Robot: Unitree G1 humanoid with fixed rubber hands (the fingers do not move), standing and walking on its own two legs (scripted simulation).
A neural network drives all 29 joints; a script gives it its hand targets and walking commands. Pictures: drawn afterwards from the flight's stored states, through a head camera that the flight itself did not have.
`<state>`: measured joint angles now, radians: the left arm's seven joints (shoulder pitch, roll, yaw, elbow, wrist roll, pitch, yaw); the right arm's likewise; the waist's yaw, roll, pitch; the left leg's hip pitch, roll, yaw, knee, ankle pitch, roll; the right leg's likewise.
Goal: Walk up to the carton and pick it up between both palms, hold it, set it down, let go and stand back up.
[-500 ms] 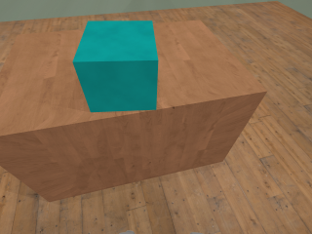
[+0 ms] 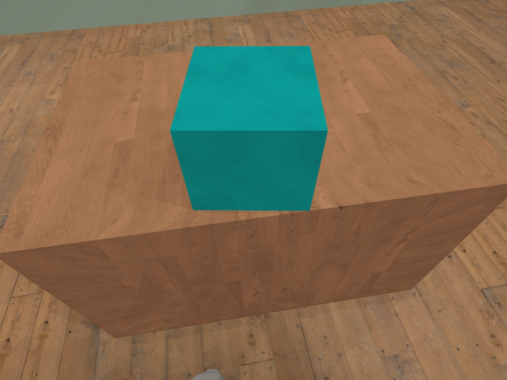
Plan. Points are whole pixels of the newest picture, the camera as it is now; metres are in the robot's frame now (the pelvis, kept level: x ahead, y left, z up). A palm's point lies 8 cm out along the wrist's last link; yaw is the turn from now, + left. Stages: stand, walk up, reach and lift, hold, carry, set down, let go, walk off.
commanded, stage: walk up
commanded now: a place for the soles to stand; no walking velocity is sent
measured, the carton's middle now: (251, 127) +0.62 +0.02 +0.04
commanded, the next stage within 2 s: none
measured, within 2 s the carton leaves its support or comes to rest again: neither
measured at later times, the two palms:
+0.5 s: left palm out of the picture +0.12 +0.31 -0.11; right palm out of the picture +0.14 -0.31 -0.10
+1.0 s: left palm out of the picture +0.14 +0.30 -0.11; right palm (466, 374) +0.16 -0.32 -0.09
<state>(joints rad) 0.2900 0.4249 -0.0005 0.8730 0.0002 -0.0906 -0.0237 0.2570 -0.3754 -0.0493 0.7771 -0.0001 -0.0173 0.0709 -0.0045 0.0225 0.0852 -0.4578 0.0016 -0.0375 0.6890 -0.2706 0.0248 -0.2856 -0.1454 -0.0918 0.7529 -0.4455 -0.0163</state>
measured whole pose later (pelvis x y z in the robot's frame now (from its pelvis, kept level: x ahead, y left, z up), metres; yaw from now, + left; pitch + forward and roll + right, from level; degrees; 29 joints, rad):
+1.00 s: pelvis +0.08 -0.02 +0.00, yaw +3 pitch -2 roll +1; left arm 0.24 0.42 0.00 0.87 0.00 0.00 -0.03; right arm 0.30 -0.37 -0.05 0.78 0.00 -0.05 -0.01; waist 0.00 -0.05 0.10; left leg -0.34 -0.01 -0.05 0.78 -0.40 -0.01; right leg -0.42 -0.06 -0.07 0.79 -0.32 -0.02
